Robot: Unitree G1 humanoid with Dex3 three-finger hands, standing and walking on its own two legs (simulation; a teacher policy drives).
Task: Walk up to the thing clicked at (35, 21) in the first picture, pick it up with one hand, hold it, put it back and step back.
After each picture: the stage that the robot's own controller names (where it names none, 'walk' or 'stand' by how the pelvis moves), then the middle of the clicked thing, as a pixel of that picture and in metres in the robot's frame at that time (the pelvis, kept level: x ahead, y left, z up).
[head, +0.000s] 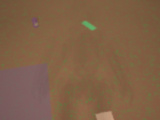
stand; (35, 22) +1.78 +0.61 -0.72
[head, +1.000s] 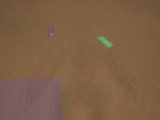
walk; (51, 32) +1.70 +0.29 -0.70
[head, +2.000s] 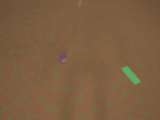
walk; (62, 57) +1.11 +0.14 -0.71
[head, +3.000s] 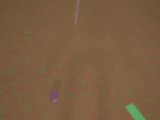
walk; (53, 97) +0.68 +0.20 -0.71
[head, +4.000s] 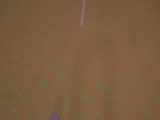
stand; (55, 119) +0.43 +0.21 -0.69
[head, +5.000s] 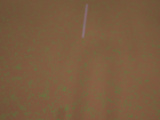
stand; out of the picture +0.39 +0.21 -0.73
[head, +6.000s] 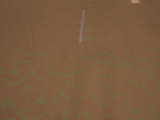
stand; out of the picture +0.39 +0.21 -0.73
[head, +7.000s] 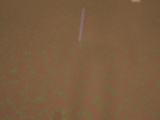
stand; out of the picture +0.39 +0.22 -0.73
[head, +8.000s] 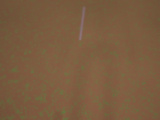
stand; out of the picture +0.38 +0.22 -0.73
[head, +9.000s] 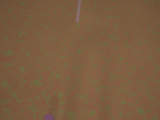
go down; out of the picture +0.40 +0.22 -0.71
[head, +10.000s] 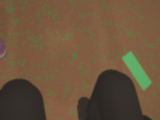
go down; out of the picture +0.47 +0.26 -0.28
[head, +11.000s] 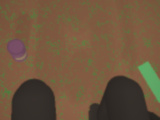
close in; (18, 51) +0.47 +0.24 -0.30
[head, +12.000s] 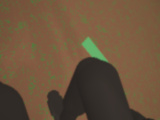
close in; out of the picture +0.46 +0.30 -0.22
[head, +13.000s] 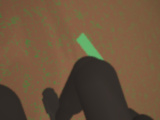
close; out of the picture +0.45 +0.30 -0.23
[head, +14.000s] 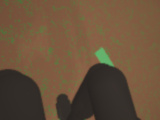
lift; out of the picture +0.40 +0.26 -0.24
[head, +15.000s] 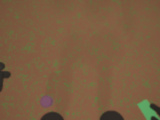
close; (47, 101) +0.39 +0.18 -0.51
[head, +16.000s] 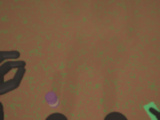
close; (52, 99) +0.42 +0.18 -0.51
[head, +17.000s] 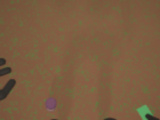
go down; (51, 104) +0.39 +0.17 -0.56
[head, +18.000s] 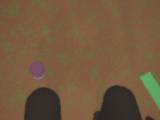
walk; (38, 71) +0.44 +0.19 -0.36
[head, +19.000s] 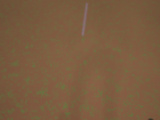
stand; out of the picture +0.36 +0.16 -0.66
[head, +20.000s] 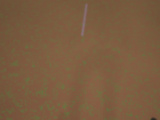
stand; out of the picture +0.37 +0.16 -0.66
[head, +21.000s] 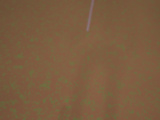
stand; out of the picture +0.38 +0.16 -0.67
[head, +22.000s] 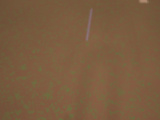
stand; out of the picture +0.38 +0.16 -0.72
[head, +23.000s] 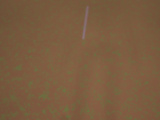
stand; out of the picture +0.35 +0.18 -0.73
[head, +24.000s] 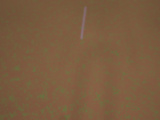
walk; out of the picture +0.35 +0.19 -0.73
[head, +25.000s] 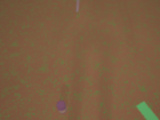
walk; (61, 107) +0.47 +0.19 -0.70
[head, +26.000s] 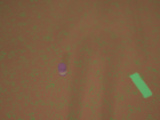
walk; (62, 69) +0.75 +0.16 -0.69
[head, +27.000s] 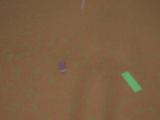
stand; (62, 67) +0.99 +0.19 -0.70
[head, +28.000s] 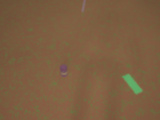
stand; (63, 70) +0.98 +0.17 -0.72
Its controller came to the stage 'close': yes
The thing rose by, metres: 0.01
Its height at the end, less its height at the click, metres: +0.00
